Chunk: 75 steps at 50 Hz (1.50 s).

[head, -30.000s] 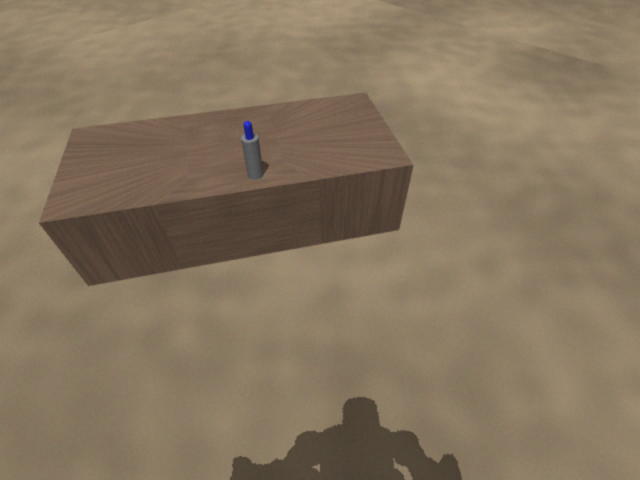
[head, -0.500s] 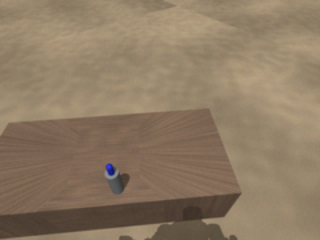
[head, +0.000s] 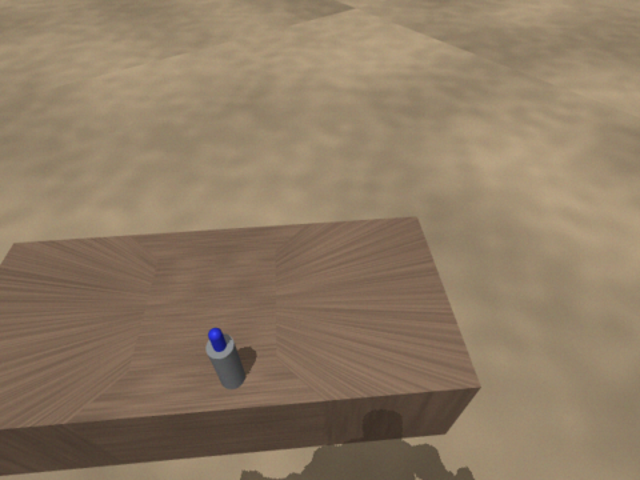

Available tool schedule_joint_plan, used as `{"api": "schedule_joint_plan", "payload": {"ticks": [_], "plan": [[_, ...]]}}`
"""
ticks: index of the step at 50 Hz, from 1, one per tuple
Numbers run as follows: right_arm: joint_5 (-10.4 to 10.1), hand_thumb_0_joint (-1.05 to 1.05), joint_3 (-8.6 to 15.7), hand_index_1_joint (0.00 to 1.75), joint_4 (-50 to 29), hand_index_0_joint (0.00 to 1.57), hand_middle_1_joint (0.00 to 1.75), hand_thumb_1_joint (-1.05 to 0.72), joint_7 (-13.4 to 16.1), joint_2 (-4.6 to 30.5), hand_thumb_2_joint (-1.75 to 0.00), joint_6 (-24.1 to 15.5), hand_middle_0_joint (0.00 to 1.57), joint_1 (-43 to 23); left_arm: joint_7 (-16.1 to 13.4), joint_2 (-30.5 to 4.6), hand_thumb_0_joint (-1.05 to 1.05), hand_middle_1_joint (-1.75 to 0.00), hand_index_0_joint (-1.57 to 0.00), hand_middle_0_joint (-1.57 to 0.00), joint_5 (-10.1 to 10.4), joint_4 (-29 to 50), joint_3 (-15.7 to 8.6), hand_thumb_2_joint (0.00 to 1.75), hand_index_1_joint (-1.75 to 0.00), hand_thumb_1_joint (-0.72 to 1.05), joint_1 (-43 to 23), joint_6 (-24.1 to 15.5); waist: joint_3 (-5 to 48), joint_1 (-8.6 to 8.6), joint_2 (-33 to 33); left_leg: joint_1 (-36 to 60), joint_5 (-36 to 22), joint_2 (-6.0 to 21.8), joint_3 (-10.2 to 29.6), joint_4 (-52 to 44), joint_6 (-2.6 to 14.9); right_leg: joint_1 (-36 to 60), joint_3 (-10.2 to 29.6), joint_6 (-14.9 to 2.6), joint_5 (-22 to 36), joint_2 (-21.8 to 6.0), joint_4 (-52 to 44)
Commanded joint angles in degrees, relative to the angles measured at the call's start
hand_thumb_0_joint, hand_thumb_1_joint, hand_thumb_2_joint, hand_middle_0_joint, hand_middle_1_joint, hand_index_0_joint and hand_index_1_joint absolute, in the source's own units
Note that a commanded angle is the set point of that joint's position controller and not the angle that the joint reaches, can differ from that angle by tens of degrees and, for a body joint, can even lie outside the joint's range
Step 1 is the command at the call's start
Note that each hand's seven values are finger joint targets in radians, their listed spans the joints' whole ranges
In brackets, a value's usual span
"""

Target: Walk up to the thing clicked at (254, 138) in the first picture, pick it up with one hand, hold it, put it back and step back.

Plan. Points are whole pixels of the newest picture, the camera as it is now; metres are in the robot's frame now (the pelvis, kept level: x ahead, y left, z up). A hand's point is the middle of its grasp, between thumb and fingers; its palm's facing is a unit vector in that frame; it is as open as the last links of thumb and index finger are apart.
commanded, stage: stand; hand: left
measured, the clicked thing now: (224, 356) +0.44 +0.22 -0.31
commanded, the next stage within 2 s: none
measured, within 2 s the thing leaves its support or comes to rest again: neither
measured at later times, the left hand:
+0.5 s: hand out of the picture +0.07 +0.24 -0.16, palm faces -0.04 -0.94 -0.34, open 7.4 cm
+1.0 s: hand out of the picture +0.08 +0.24 -0.16, palm faces -0.03 -0.94 -0.34, open 7.4 cm
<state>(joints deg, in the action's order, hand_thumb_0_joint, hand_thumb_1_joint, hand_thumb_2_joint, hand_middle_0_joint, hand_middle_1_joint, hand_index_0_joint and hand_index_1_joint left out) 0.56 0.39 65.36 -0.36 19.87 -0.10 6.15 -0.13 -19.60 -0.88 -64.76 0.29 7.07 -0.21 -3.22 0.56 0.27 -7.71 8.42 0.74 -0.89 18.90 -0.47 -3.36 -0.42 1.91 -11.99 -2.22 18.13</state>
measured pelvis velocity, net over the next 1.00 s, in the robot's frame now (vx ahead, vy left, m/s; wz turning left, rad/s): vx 0.01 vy -0.01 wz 0.00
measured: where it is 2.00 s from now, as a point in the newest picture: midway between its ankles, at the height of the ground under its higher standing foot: outside the picture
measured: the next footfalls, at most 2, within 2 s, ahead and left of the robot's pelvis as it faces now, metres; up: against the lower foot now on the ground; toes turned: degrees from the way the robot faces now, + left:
none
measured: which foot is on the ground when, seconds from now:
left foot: down 0.00-1.00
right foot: down 0.00-1.00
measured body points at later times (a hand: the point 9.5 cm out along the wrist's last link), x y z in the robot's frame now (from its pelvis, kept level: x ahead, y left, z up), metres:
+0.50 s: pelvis +0.00 -0.01 +0.00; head +0.01 -0.01 +0.45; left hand +0.07 +0.29 -0.13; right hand +0.07 -0.31 -0.14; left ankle +0.02 +0.12 -0.75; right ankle -0.02 -0.14 -0.75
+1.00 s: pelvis +0.01 -0.01 +0.00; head +0.02 -0.02 +0.45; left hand +0.09 +0.29 -0.13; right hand +0.08 -0.31 -0.14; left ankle +0.02 +0.12 -0.75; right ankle -0.02 -0.14 -0.75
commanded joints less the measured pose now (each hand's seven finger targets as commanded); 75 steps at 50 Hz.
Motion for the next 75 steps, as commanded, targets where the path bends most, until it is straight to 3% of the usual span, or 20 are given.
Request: {"api": "schedule_joint_plan", "payload": {"ticks": [1,15,20,24,28,35,47,55,66,75], "plan": [[0.09,0.00,2.21,0.30,-3.02,0.20,0.30,-0.90,0.97,12.16,-0.90,-1.10,0.20,-2.48,-0.88,-12.13,0.00,-0.30,-0.20,-0.20,0.05,3.54,-2.21,0.90,-0.30,0.90,-1.24,-1.32,4.07,-0.27,-0.02,2.82,-6.81,6.56,5.47,-2.62,0.92,-2.71,3.83,-2.31,6.79,-5.60,-3.16],[0.16,0.00,2.25,0.30,-2.91,0.20,0.30,-0.90,0.78,11.94,-0.90,-1.01,0.20,-2.25,-0.76,-12.08,0.00,-0.30,-0.20,-0.20,0.03,3.66,-2.37,0.90,-0.30,0.90,-1.19,-1.20,2.25,-0.13,0.06,1.40,-2.03,6.32,5.77,-3.45,0.67,-3.95,3.86,-2.51,1.98,-5.22,-3.92],[0.11,0.00,2.16,0.30,-3.28,0.20,0.30,-0.90,0.93,11.93,-0.90,-1.42,0.20,-1.79,-0.74,-12.55,0.00,-0.30,-0.20,-0.20,0.12,4.24,-2.56,0.90,-0.30,0.90,-1.39,-1.39,5.64,-0.10,0.46,3.55,-8.96,6.78,5.26,-2.21,0.95,-1.81,4.14,-2.66,9.09,-5.74,-2.44],[0.06,0.00,2.09,0.30,-3.03,0.20,0.30,-0.90,0.96,11.77,-0.90,-1.22,0.20,-1.74,-0.78,-12.52,0.00,-0.30,-0.20,-0.20,0.23,3.87,-2.53,0.90,-0.30,0.90,-1.38,-1.24,4.05,-0.02,-0.83,3.70,-7.78,6.87,5.44,-2.65,0.78,-3.06,3.95,-2.61,7.22,-5.52,-2.70],[0.06,0.00,2.03,0.30,-3.13,0.20,0.30,-0.90,0.94,11.72,-0.90,-1.21,0.20,-1.74,-0.78,-12.50,0.00,-0.30,-0.20,-0.20,0.26,4.15,-2.52,0.90,-0.30,0.90,-1.36,-1.46,4.69,-0.10,-0.91,3.56,-9.69,6.84,5.12,-1.92,0.94,-1.94,4.19,-2.58,10.11,-5.76,-2.65],[0.06,0.00,2.03,0.30,-3.06,0.20,0.30,-0.90,0.92,11.80,-0.90,-1.26,0.20,-1.95,-0.71,-12.33,0.00,-0.30,-0.20,-0.20,0.17,4.16,-2.51,0.90,-0.30,0.90,-1.35,-1.26,3.32,-0.07,-0.49,3.28,-7.33,6.88,5.24,-2.63,0.58,-3.34,4.03,-2.70,7.21,-5.39,-3.34],[0.00,0.00,2.06,0.30,-3.55,0.20,0.30,-0.90,1.00,11.74,-0.90,-1.39,0.20,-1.83,-0.79,-12.87,0.00,-0.30,-0.20,-0.20,0.36,4.59,-2.81,0.90,-0.30,0.90,-1.53,-1.41,5.77,-0.17,-0.19,4.39,-12.20,7.09,4.73,-1.60,0.83,-0.99,4.10,-2.83,13.64,-5.83,-2.15],[0.06,0.00,2.02,0.30,-3.35,0.20,0.30,-0.90,1.00,11.97,-0.90,-1.26,0.20,-2.04,-0.66,-12.55,0.00,-0.30,-0.20,-0.20,0.27,4.45,-2.74,0.90,-0.30,0.90,-1.72,-1.22,3.51,-0.26,-0.19,3.45,-8.00,7.02,4.80,-2.58,0.62,-2.60,4.14,-2.85,8.39,-5.42,-3.26],[-0.03,0.00,2.12,0.30,-3.54,0.20,0.30,-0.90,0.95,12.15,-0.90,-1.34,0.20,-1.71,-0.64,-12.93,0.00,-0.30,-0.20,-0.20,0.36,4.64,-2.77,0.90,-0.30,0.90,-1.38,-1.55,5.21,-0.18,-0.93,5.22,-10.36,7.15,4.30,-1.75,0.83,-1.90,4.52,-2.77,12.31,-5.69,-3.06],[0.03,0.00,2.07,0.30,-3.64,0.20,0.30,-0.90,0.89,11.70,-0.90,-1.28,0.20,-1.92,-0.65,-13.05,0.00,-0.30,-0.20,-0.20,0.25,4.55,-2.82,0.90,-0.30,0.90,-1.34,-1.36,3.69,-0.17,-0.71,4.22,-7.64,7.13,4.64,-2.60,0.65,-3.06,4.28,-2.94,8.47,-5.31,-3.46]]}}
